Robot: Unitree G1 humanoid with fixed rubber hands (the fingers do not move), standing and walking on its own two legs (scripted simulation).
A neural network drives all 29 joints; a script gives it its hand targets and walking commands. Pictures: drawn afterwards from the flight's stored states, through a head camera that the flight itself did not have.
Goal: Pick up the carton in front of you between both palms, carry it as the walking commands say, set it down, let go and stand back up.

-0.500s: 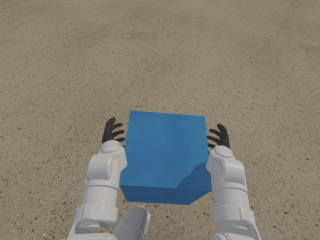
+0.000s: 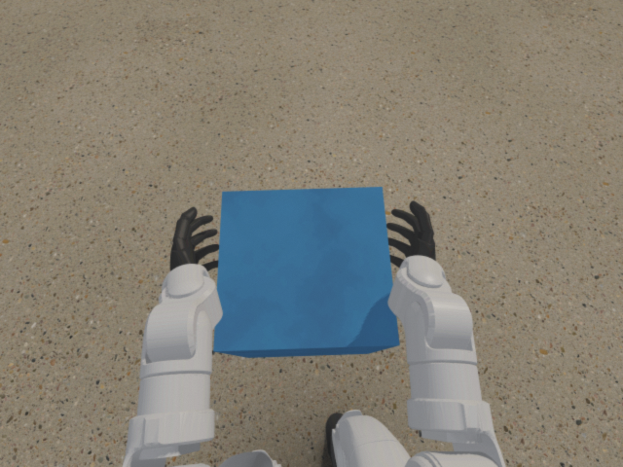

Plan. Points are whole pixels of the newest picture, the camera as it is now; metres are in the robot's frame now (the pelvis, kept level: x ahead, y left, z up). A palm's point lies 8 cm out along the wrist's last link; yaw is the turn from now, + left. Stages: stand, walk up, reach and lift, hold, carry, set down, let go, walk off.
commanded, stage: carry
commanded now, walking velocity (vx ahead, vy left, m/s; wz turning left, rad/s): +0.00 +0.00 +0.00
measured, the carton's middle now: (305, 284) +0.35 -0.02 -0.07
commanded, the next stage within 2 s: none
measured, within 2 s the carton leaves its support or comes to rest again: neither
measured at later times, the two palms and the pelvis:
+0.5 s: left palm (148, 195) +0.39 +0.15 +0.12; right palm (395, 176) +0.40 -0.13 +0.12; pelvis +0.08 +0.00 +0.01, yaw +2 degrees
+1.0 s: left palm (139, 210) +0.36 +0.15 +0.14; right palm (405, 188) +0.37 -0.13 +0.14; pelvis +0.04 +0.00 +0.02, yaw +1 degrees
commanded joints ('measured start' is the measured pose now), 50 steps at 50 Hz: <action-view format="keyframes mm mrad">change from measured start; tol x8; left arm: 1 -328 -830 -524 -42 -132 13 -117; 10 -491 -821 -589 -121 -194 128 -119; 18 -550 -761 -494 -7 -159 235 -102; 28 -729 -879 -473 22 -165 275 -127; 50 -796 -907 -458 56 -151 338 -141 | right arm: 1 -382 837 620 -96 195 36 224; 8 -324 800 500 -62 88 88 183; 17 -485 729 441 -42 77 202 166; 28 -691 871 450 2 112 261 190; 50 -752 889 427 28 98 320 207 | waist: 1 106 -255 -743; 8 85 -109 -623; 11 77 76 -575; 20 82 -58 -490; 50 77 -33 -439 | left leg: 1 -162 35 -69 209 -205 -78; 4 -131 56 -72 -18 -144 -75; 8 243 67 -28 -293 227 -57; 11 396 217 -120 -164 908 19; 12 396 237 -129 -167 975 27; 14 340 231 -123 -152 952 28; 19 223 176 -90 -146 611 -7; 29 185 182 -98 -229 393 -4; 50 162 176 -94 -281 229 -13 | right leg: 1 810 -408 367 4 1270 -301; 3 800 -357 329 -24 1096 -245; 8 493 -203 132 -48 712 -85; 12 248 -97 32 -4 128 -16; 19 363 -157 67 9 442 -45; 28 359 -142 69 -56 117 -28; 50 355 -151 74 -128 31 -16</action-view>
